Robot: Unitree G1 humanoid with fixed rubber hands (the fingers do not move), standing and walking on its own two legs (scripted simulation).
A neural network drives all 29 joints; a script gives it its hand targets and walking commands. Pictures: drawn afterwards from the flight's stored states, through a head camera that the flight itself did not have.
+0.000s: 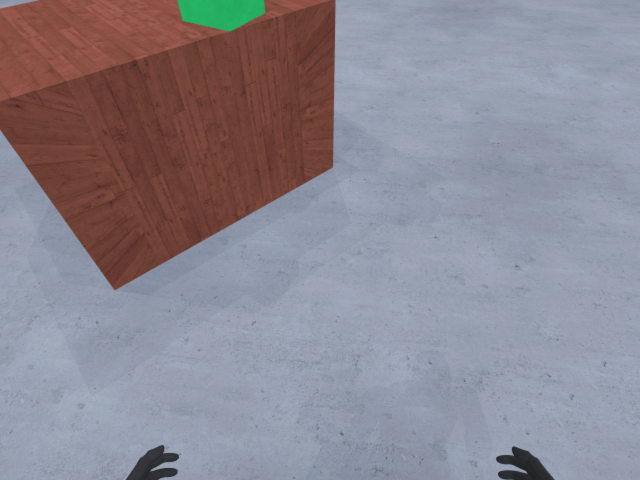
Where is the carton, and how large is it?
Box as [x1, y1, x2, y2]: [178, 0, 264, 30]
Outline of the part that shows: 178,0 183,20 225,30 231,30 264,12 263,0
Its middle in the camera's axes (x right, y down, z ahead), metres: -0.33 -0.86 +1.23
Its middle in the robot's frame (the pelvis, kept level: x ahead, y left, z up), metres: +1.51 +0.34 +0.14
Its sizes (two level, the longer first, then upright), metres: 0.205 0.193 0.261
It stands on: a pedestal, 0.78 m high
